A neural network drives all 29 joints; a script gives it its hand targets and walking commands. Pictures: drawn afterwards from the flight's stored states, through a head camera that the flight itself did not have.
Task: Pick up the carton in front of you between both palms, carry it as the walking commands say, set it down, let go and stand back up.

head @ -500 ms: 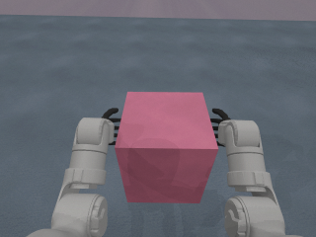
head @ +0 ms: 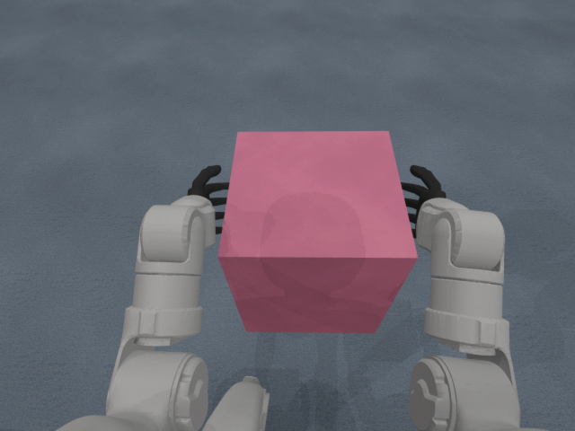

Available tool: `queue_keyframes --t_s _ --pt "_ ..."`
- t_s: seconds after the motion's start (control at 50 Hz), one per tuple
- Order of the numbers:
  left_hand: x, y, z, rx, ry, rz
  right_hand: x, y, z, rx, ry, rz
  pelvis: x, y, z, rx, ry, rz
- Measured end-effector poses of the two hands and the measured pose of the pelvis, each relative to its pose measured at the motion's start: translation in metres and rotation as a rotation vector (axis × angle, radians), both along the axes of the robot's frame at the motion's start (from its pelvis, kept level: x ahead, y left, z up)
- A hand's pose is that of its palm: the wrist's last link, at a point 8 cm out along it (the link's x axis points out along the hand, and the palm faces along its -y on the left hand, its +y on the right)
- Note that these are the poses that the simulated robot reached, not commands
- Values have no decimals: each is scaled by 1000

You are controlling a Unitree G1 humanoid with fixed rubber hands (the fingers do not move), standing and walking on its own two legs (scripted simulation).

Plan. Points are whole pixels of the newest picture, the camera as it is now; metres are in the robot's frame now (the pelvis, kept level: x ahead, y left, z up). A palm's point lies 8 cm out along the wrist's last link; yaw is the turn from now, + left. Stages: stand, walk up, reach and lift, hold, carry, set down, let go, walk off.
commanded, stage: carry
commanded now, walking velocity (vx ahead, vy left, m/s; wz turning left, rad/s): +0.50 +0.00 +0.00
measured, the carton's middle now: (311, 240) +0.37 +0.03 +0.04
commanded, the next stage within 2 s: none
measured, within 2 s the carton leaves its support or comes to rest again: neither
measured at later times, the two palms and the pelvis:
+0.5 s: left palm (231, 173) +0.63 +0.23 -0.11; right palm (358, 190) +0.61 -0.06 -0.10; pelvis +0.28 +0.10 -0.15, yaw +1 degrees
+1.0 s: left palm (233, 72) +0.88 +0.28 +0.00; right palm (350, 76) +0.91 -0.02 -0.01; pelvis +0.58 +0.10 -0.10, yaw +4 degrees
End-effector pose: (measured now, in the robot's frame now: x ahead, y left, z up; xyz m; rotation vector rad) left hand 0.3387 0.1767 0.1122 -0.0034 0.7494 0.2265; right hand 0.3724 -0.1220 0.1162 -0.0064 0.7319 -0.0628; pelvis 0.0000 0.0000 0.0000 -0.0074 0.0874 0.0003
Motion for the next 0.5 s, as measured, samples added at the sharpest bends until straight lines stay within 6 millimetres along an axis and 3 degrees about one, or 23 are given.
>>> queue_keyframes --t_s 0.06,0.12,0.2,0.26,0.38,0.5 --pt "35 21 -14 10 -7 8 37 22 -16 5 -8 12 39 15 -18 -23 -14 -2" --pt "79 42 -38 4 -22 -1 78 41 -38 -12 -24 11 86 33 -50 -44 -32 6" --pt "154 59 -84 -5 -74 -66 134 59 -80 -48 -77 -18 151 61 -116 -60 -61 13" --pt "195 63 -127 -48 -52 -106 163 64 -122 -74 -50 -32 175 74 -145 -25 -42 28" --pt "240 62 -198 -78 117 -128 192 63 -194 -42 120 -105 220 94 -150 -18 -18 15" --pt "289 58 -222 -95 117 -115 237 59 -219 8 120 -165 278 104 -147 -7 -6 13"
